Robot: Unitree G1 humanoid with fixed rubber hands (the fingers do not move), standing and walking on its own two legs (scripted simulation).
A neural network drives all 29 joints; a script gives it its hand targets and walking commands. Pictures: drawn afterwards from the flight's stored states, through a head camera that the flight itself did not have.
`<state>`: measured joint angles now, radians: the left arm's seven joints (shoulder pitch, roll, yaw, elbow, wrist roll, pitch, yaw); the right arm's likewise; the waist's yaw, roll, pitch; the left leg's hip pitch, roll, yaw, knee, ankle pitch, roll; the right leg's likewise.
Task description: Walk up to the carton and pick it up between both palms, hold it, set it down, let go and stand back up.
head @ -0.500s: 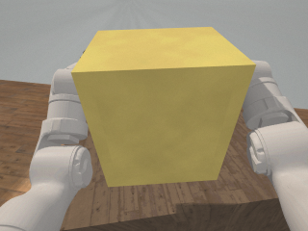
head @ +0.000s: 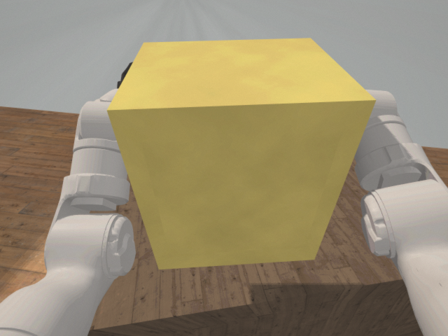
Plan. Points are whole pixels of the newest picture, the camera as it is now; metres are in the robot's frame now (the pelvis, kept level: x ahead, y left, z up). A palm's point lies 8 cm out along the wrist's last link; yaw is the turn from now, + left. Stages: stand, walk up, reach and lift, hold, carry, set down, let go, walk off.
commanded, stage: hold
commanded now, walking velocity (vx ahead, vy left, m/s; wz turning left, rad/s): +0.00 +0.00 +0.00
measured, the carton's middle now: (233, 156) +0.30 -0.01 +0.27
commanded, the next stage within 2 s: none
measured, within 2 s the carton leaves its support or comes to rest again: neither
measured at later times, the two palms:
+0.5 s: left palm (128, 100) +0.37 +0.16 +0.32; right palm (327, 96) +0.38 -0.16 +0.34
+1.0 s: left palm (127, 102) +0.37 +0.16 +0.32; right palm (325, 98) +0.38 -0.16 +0.33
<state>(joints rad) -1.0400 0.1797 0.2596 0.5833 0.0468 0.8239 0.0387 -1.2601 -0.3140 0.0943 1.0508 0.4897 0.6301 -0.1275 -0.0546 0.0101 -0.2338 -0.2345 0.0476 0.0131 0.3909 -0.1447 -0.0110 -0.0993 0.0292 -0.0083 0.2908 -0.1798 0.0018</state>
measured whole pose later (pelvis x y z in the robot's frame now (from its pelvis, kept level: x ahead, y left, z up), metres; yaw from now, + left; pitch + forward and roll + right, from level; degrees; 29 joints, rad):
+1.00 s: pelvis +0.01 +0.00 +0.00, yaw +1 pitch -2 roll -2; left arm -0.99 0.17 0.27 0.51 0.06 0.85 0.03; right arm -1.22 -0.31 0.10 0.99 0.50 0.65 -0.14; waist -0.06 0.01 -0.24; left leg -0.21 0.05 0.00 0.40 -0.16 -0.02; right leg -0.06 0.03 -0.02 0.28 -0.19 0.00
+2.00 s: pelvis +0.01 +0.00 +0.00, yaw +0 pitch -2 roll -2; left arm -1.01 0.18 0.26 0.51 0.06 0.85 0.03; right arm -1.23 -0.31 0.10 1.00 0.50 0.64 -0.14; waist -0.06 0.01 -0.23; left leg -0.21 0.04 0.00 0.40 -0.16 -0.01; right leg -0.07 0.03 -0.01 0.28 -0.19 0.00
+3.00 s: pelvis +0.01 +0.00 +0.00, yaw +1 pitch -1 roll -1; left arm -1.01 0.18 0.26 0.53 0.05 0.84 0.03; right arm -1.23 -0.30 0.10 1.01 0.49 0.65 -0.13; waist -0.06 0.01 -0.24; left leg -0.22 0.04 0.00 0.39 -0.15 -0.01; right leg -0.08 0.03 -0.01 0.29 -0.19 0.00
